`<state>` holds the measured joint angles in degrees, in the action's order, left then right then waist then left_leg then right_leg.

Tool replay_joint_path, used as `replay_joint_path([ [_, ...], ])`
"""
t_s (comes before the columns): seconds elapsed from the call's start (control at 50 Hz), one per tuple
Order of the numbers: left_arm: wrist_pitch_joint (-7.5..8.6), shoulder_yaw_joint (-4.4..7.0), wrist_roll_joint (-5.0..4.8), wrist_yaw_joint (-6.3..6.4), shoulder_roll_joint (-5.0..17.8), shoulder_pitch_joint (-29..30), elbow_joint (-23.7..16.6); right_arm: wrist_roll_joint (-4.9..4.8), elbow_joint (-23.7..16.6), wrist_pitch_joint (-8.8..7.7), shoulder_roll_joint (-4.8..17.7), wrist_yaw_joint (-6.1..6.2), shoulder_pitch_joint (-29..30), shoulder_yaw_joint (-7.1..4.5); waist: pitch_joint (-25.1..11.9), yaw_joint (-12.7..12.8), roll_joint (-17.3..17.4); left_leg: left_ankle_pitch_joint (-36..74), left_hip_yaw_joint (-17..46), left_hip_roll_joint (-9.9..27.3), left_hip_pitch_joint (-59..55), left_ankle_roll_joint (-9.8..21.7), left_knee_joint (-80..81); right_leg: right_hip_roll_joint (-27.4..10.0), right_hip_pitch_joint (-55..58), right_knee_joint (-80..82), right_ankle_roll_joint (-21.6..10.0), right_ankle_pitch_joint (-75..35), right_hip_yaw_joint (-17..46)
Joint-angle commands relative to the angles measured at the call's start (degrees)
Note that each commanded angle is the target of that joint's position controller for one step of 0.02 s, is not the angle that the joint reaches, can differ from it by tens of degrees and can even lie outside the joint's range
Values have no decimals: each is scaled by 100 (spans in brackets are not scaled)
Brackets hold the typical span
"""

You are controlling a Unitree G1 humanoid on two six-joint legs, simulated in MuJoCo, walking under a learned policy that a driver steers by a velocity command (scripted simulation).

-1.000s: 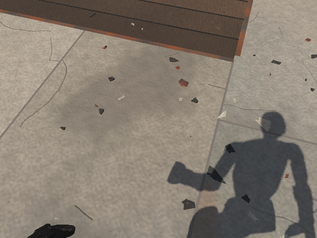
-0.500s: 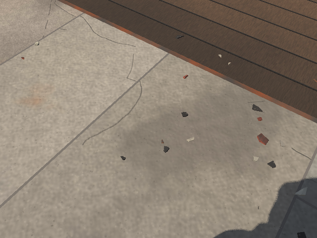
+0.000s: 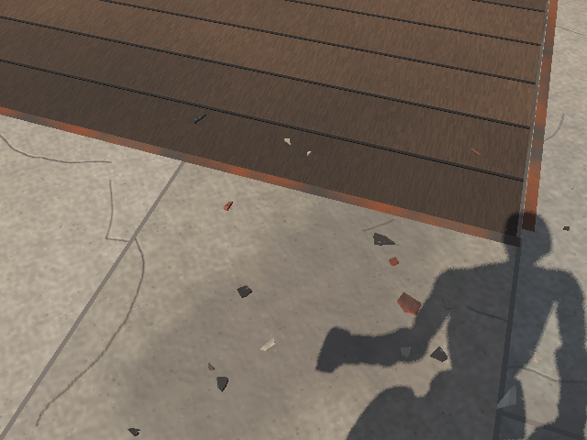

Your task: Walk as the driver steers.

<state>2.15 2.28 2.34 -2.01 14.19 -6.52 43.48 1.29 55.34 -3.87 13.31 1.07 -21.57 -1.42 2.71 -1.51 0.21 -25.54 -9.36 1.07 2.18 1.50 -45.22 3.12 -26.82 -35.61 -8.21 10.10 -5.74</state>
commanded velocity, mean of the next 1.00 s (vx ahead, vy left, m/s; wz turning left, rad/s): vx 0.50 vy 0.00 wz -0.57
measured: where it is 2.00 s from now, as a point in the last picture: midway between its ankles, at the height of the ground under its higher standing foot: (490, 277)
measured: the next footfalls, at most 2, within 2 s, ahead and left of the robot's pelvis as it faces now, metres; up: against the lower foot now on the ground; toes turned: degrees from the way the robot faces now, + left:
left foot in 0.46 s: +0.44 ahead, +0.08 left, +0.00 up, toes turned -18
right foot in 0.98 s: +0.58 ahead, -0.24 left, +0.00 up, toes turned -39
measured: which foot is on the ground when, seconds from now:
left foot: up 0.00-0.44, down 0.46-1.00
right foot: down 0.00-0.48, up 0.50-0.96, down 0.98-1.00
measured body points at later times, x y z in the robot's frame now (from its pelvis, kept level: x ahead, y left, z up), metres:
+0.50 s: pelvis +0.28 +0.01 +0.01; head +0.31 +0.01 +0.46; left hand +0.35 +0.30 -0.12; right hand +0.42 -0.27 -0.07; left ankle +0.40 +0.09 -0.72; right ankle +0.10 -0.05 -0.69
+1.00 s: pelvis +0.50 -0.11 +0.00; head +0.53 -0.14 +0.45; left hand +0.82 -0.04 -0.08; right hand +0.33 -0.32 -0.14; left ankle +0.41 +0.09 -0.70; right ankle +0.55 -0.22 -0.72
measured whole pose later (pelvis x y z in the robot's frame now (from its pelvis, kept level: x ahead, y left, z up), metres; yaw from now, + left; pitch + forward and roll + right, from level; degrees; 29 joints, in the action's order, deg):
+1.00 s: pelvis +0.50 -0.11 +0.00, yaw -36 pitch +2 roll +1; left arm 0.5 2.3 3.1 -3.4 15.2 -2.3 37.7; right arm 1.2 50.6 -2.7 15.2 0.6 -23.2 -2.6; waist 3.0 -3.3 -0.1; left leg -26.7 -15.7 6.0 -0.7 -2.1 -33.4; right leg 1.7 -27.6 -34.4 -7.8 10.0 -5.2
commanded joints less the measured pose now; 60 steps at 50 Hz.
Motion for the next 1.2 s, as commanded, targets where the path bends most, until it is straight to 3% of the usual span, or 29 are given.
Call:
replay_joint_path([
  [0.02, -81, 530, -237, 110, 1568, -1710, 191, 44, -842, -190, 844, -90, 376, -168, -1458, 714, -506, 56, 1332, -116, 3947, 33, -3864, -2195, 4111, 1779, -1580, -242, 4283],
  [0.06, -88, 374, -204, 149, 968, -1220, 190, -15, -928, -265, 727, -108, 600, -134, -316, 326, 169, 733, 1227, 318, 3673, 7, -2888, -1760, 2544, 2028, -1097, -973, 3049],
  [0.1, -25, 302, -231, 170, 769, -985, 172, 136, -934, -53, 625, -118, 466, -110, -196, 26, 45, 753, 1215, 446, 3043, -164, -2255, -1303, 1751, 2193, -870, -1555, 2362],
  [0.18, 107, 362, -238, 156, 999, -1257, 232, 159, -1165, 154, 495, -170, 850, -84, -183, 43, -164, 1217, 985, 414, 3132, -417, -1332, -981, 1469, 2363, -836, -1787, 2044],
  [0.28, 63, 396, -239, 173, 1032, -1729, 282, 93, -1553, 124, 475, -225, 1992, -30, -86, 498, -383, 2335, 963, 270, 3344, -513, 222, -801, 1863, 2223, -523, -1644, 2137],
  [0.36, 37, 418, -155, 216, 1108, -1940, 263, 32, -1779, 45, 572, -229, 2469, -8, -124, 674, -425, 2307, 1006, 50, 3168, -423, 916, -945, 2318, 1811, -432, -2123, 2451],
  [0.4, 41, 439, -125, 256, 1191, -1717, 166, 16, -1764, -5, 720, -212, 2197, -45, -159, 462, -489, 1986, 1113, -39, 2536, -298, 1337, -1025, 2244, 1555, -266, -2193, 2674],
  [0.44, 79, 449, -130, 236, 1273, -1405, 76, 19, -1490, -85, 935, -134, 1202, -144, -505, -50, -385, 1681, 1033, -260, 1076, -104, 1818, -803, 1893, 671, -43, -2636, 2671],
  [0.46, 134, 390, -188, 184, 1077, -1408, 49, 105, -1358, -170, 1212, -57, 466, -237, -1011, -395, 60, 1435, 1506, 261, -67, 114, 2094, -396, 1464, -540, 117, -2228, 2324],
  [0.48, 177, 245, -325, 167, 540, -1630, -153, 234, -1400, -165, 1695, 44, -267, -341, -1889, -536, 900, 186, 3289, 1836, -1485, 479, 2390, 124, 428, -2216, 308, -118, 1622],
  [0.5, 132, 239, -275, 165, 612, -2001, -324, 153, -1347, -53, 1905, 37, -24, -426, -2063, -105, 1962, -146, 5538, 2525, -1698, 1019, 3084, 513, -803, -3131, 338, 2252, 1163],
  [0.52, 19, 277, -140, 210, 939, -1884, -62, 118, -1475, 3, 1302, 4, 419, -321, -1196, -4, 735, -672, 4896, 2325, -980, 995, 3019, -44, -1129, -3572, 313, 1794, 1260],
  [0.54, -3, 274, -102, 141, 912, -1505, -62, 71, -1513, 5, 871, -20, 688, -218, -633, -31, 185, -281, 3970, 1983, -309, 887, 3096, -212, -1047, -3446, 350, 1314, 1189],
  [0.56, -28, 258, -103, 89, 789, -1386, -97, 83, -1486, -3, 713, -30, 831, -167, -357, 78, 239, 470, 3220, 1703, 138, 738, 3257, -382, -894, -3201, 403, 1071, 1126],
  [0.58, -87, 260, -24, 36, 754, -1277, -144, 61, -1395, -45, 675, -16, 759, -149, -208, 117, 501, 1054, 2679, 1510, 373, 666, 3337, -511, -821, -3039, 460, 982, 1078],
  [0.68, -249, 207, -25, -115, 605, -819, -365, -29, -1171, -231, 784, -90, 449, -219, -194, 170, 526, 2495, 1501, 1421, 348, 778, 3626, -640, -1152, -2896, 651, 323, 935],
  [0.8, -222, 75, -51, -228, 382, 249, -734, -17, -976, -201, 852, -108, 232, -269, 77, -17, 503, 2974, 402, 1224, 229, 651, 3668, -702, -1110, -1234, 677, -768, 516],
  [0.88, -214, 51, -11, -274, 408, 750, -953, -14, -818, -120, 1036, -61, -77, -329, 198, -155, 491, 3472, 67, 1411, -211, 519, 3421, -586, -763, -365, 408, -402, 80],
  [0.92, -218, 81, 26, -236, 464, 703, -985, 0, -746, -36, 1165, -26, -157, -353, 102, -89, 537, 4821, -156, 1464, -529, 432, 2849, -334, -424, -107, 197, 165, -135],
  [0.96, -174, 181, 64, -149, 610, -119, -772, -5, -710, 65, 1346, 2, -184, -383, -440, 299, 550, 6341, -376, 1442, -607, 367, 1326, 141, 611, 184, -85, 633, -277],
  [0.98, -119, 287, 108, -70, 770, -1127, -437, -16, -768, 101, 1323, 4, -135, -362, -1020, 751, 267, 5776, -520, 1299, -5, 218, -54, 265, 1950, 597, -272, 411, -119],
  [1.0, -111, 471, 139, 30, 1388, -1763, -339, -46, -1054, 89, 892, -44, -291, -244, -1739, 887, -637, 3183, -525, 988, 1767, -27, -1917, -1117, 3717, 853, -714, 1455, 1838],
  [1.02, -157, 581, -96, 70, 1881, -1576, -489, 2, -1459, 47, 727, -125, -19, -227, -2173, 677, -1499, -587, 247, -169, 3634, -325, -3503, -2334, 4594, 1790, -1400, 1002, 4927],
  [1.04, -207, 568, -165, 117, 1732, -1645, -456, 52, -1582, 19, 1057, -136, 653, -281, -1663, 924, -562, -168, 1028, 115, 4270, -278, -3661, -2190, 4396, 1897, -1332, 182, 4336],
  [1.06, -190, 490, -184, 171, 1444, -1423, -351, -29, -1591, -44, 901, -149, 730, -220, -967, 692, -339, 354, 1044, 367, 4255, -228, -3336, -2047, 3675, 1826, -1226, -539, 3488],
  [1.08, -157, 401, -184, 192, 1141, -1207, -311, -27, -1492, -67, 845, -135, 596, -199, -521, 390, -62, 588, 1052, 562, 3848, -212, -2709, -1715, 2863, 1885, -961, -1259, 2919],
  [1.1, -113, 346, -213, 208, 1000, -1008, -306, 64, -1483, 4, 834, -135, 529, -201, -352, 163, -80, 587, 1098, 647, 3471, -253, -2357, -1419, 2331, 1953, -820, -1657, 2550],
  [1.14, -7, 295, -223, 177, 887, -873, -351, 174, -1397, 202, 806, -167, 287, -200, -458, -26, -159, 639, 1038, 612, 3024, -350, -2082, -1155, 1909, 2078, -794, -2048, 2245],
  [1.2, 73, 341, -223, 149, 1028, -1148, -231, 157, -1513, 309, 675, -206, 630, -180, -325, 27, -167, 1127, 951, 553, 3261, -459, -1510, -973, 1717, 2311, -801, -1717, 2172],
])
Velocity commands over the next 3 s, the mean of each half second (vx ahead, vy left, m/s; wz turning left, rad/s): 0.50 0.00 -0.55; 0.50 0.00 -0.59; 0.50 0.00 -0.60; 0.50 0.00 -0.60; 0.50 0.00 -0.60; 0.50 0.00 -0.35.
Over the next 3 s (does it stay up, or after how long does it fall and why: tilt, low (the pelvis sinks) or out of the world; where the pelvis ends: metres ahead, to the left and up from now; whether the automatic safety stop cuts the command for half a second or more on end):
stays up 0.90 -1.04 0.02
